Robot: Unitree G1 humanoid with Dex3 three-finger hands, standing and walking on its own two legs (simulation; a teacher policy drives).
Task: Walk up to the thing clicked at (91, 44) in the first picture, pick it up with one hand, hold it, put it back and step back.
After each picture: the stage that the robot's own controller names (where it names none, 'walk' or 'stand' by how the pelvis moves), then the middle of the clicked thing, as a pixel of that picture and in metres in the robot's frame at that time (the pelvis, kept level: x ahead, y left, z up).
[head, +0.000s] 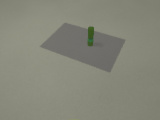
stand; (90, 36) +1.53 -0.06 -0.66
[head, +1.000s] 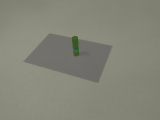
walk; (75, 46) +1.40 +0.20 -0.64
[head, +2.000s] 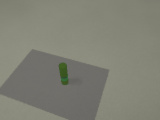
walk; (63, 74) +0.89 +0.24 -0.64
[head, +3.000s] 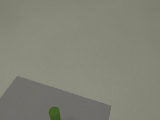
stand; (55, 118) +0.48 +0.20 -0.63
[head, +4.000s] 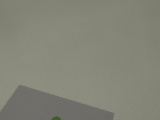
stand; out of the picture +0.44 +0.20 -0.65
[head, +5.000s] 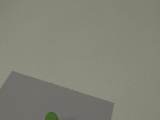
walk; out of the picture +0.34 +0.20 -0.62
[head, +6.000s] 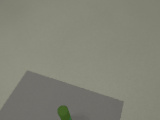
stand; (65, 116) +0.42 +0.18 -0.63
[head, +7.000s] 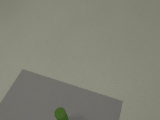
stand; (62, 118) +0.37 +0.18 -0.61
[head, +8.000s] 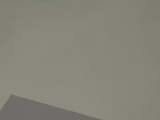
walk; out of the picture +0.37 +0.22 -0.65
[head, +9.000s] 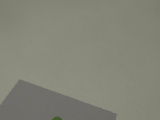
walk; out of the picture +0.39 +0.18 -0.64
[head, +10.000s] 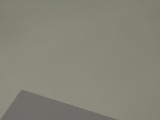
stand; out of the picture +0.39 +0.19 -0.65
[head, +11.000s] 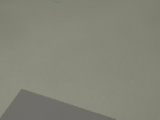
stand; out of the picture +0.42 +0.20 -0.66
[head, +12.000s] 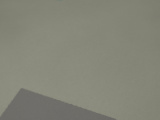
stand; out of the picture +0.41 +0.21 -0.66
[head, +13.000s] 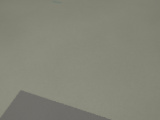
stand; out of the picture +0.41 +0.21 -0.66
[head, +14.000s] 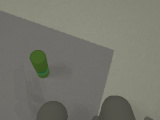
go down; (41, 65) +0.49 +0.18 -0.36
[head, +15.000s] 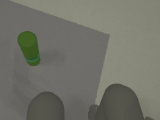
go down; (30, 51) +0.52 +0.19 -0.28
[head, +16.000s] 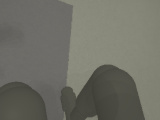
close in; out of the picture +0.52 +0.23 -0.19
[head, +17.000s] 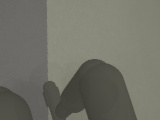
close; out of the picture +0.51 +0.25 -0.18
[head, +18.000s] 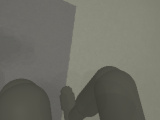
lift; out of the picture +0.45 +0.24 -0.15
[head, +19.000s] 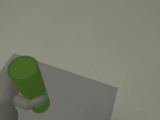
lift; (33, 89) +0.33 +0.17 +0.02
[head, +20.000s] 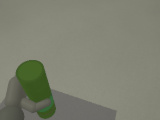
hold; (39, 93) +0.32 +0.16 +0.04
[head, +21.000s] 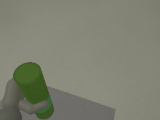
hold; (37, 95) +0.32 +0.16 +0.03
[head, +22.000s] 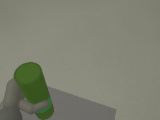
crouch; (38, 95) +0.32 +0.16 +0.03
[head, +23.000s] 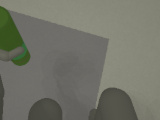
crouch; (10, 42) +0.48 +0.19 -0.05
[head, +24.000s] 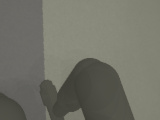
lower; out of the picture +0.49 +0.24 -0.19
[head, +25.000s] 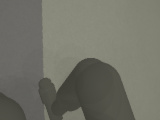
lower; out of the picture +0.51 +0.26 -0.19
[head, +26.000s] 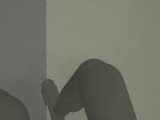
lower; out of the picture +0.50 +0.25 -0.19
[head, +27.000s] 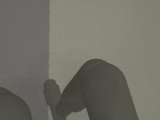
lower; out of the picture +0.49 +0.25 -0.19
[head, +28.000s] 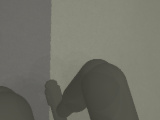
loosen; out of the picture +0.49 +0.24 -0.19
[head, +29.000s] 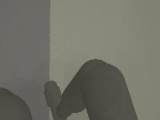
withdraw; out of the picture +0.49 +0.24 -0.19
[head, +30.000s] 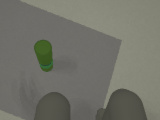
walk; (45, 58) +0.50 +0.17 -0.30
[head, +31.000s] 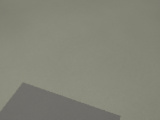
stand; out of the picture +0.40 +0.17 -0.60
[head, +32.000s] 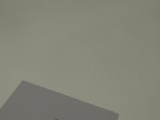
stand; out of the picture +0.41 +0.18 -0.60
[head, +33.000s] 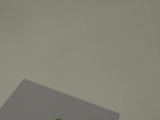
stand; out of the picture +0.41 +0.17 -0.60
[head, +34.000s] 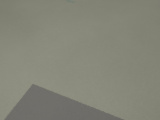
stand; out of the picture +0.42 +0.17 -0.66
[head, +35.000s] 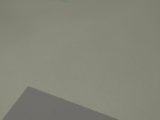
stand; out of the picture +0.40 +0.19 -0.66
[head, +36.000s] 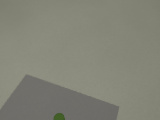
walk; out of the picture +0.41 +0.19 -0.65
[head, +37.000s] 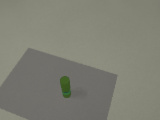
walk; (65, 87) +0.61 +0.15 -0.63
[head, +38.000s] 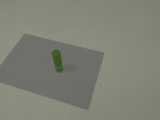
walk; (57, 61) +0.88 +0.27 -0.63
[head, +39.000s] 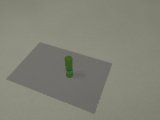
stand; (69, 67) +1.00 +0.17 -0.65
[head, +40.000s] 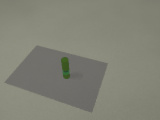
stand; (65, 68) +1.03 +0.20 -0.66
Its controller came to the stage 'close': yes
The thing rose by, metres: 0.68
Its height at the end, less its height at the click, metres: +0.00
